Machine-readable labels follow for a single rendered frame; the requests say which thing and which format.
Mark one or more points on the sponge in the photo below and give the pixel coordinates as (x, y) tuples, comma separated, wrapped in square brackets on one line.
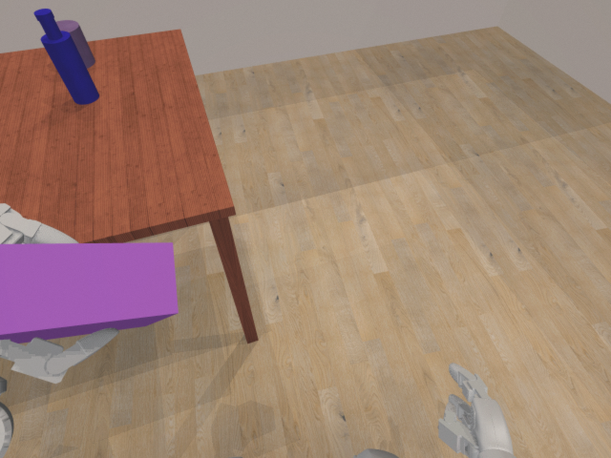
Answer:
[(58, 290)]

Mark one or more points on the robot right hand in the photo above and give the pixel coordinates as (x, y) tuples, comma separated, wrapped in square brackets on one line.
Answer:
[(482, 425)]

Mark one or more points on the robot left hand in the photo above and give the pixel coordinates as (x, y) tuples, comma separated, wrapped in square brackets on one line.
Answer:
[(40, 358)]

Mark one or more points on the table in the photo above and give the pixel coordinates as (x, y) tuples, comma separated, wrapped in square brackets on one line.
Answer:
[(139, 161)]

